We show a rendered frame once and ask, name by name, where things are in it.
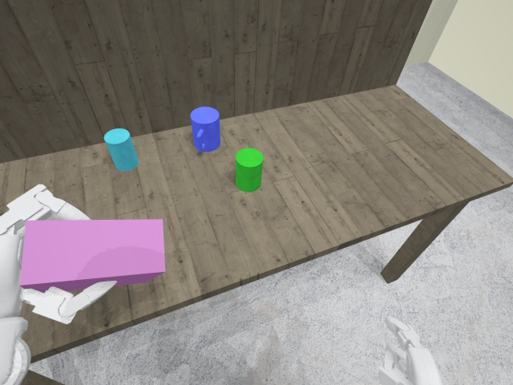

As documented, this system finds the table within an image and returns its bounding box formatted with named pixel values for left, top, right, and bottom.
left=0, top=0, right=513, bottom=385

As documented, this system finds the right robot hand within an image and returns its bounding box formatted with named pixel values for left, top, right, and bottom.
left=379, top=315, right=443, bottom=385

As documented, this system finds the sponge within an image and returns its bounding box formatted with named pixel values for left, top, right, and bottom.
left=20, top=219, right=165, bottom=293

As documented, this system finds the left robot forearm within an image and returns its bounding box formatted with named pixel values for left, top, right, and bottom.
left=0, top=317, right=31, bottom=385

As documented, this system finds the left robot hand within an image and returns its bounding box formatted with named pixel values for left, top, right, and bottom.
left=0, top=184, right=117, bottom=324

